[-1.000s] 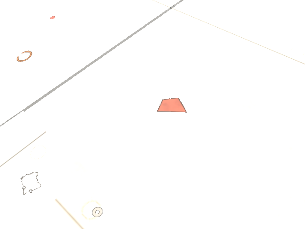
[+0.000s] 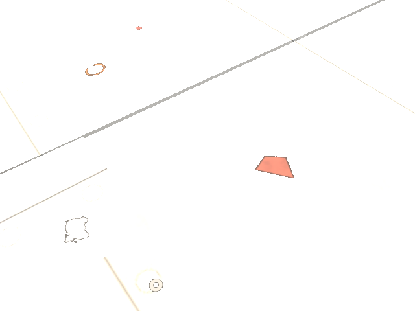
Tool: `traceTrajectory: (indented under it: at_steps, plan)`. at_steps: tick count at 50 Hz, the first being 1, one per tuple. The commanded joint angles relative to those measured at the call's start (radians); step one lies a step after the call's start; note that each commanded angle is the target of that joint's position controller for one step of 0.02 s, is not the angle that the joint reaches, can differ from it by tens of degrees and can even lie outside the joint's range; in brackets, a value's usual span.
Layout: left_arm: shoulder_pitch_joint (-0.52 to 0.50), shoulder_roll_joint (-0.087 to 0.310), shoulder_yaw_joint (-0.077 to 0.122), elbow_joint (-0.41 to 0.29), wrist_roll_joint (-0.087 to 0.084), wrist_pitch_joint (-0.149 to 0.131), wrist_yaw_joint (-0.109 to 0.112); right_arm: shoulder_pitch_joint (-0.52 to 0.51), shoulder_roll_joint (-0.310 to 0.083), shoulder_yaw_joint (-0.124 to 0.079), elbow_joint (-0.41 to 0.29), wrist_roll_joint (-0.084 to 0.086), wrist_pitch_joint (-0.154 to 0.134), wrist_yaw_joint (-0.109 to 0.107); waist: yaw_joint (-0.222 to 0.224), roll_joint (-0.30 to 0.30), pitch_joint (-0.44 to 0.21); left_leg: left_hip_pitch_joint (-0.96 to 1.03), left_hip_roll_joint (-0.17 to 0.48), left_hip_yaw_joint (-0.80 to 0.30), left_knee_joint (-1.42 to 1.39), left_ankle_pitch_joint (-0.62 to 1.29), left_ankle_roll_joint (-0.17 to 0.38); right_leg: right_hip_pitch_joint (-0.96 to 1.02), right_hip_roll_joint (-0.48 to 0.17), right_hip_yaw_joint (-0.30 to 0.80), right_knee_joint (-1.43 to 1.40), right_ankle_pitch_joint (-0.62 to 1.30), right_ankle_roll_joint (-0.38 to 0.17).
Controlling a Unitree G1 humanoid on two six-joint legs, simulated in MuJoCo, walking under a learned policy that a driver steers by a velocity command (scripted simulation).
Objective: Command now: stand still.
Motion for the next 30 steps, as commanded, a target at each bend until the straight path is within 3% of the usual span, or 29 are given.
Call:
traceTrajectory:
  at_steps: [1,14,30]
  plan:
    - [0.031,0.098,0.014,-0.002,0.000,-0.008,0.004,0.013,-0.086,-0.010,-0.004,0.000,-0.009,-0.005,0.007,0.004,0.013,-0.022,0.116,-0.114,-0.064,0.081,0.015,-0.026,-0.105,0.103,-0.071,0.085,-0.033]
    - [0.073,0.061,-0.005,0.082,-0.001,-0.009,0.011,0.051,-0.050,0.005,0.075,0.001,-0.009,-0.012,0.003,-0.004,0.025,-0.020,0.122,-0.104,-0.052,0.091,0.014,-0.047,-0.097,0.101,-0.069,0.089,-0.033]
    - [0.122,0.023,-0.011,0.128,-0.001,-0.010,0.017,0.087,-0.007,0.011,0.112,0.002,-0.011,-0.017,0.006,0.002,0.036,-0.033,0.123,-0.096,-0.040,0.092,0.011,-0.056,-0.091,0.101,-0.059,0.090,-0.036]
Keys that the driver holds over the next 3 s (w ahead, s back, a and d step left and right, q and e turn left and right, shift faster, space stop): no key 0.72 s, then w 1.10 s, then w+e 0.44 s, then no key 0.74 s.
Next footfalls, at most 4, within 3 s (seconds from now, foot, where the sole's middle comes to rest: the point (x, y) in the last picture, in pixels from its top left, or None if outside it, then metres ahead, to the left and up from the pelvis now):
1.46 right None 0.43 -0.05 -0.78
2.00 left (183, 248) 0.75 0.11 -0.78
2.50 right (244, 202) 0.95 -0.11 -0.78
2.86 left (190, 205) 0.94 0.10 -0.78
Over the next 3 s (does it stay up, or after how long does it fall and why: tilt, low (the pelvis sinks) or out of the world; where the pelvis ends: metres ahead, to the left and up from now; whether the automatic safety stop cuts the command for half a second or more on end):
stays up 0.87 -0.01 0.00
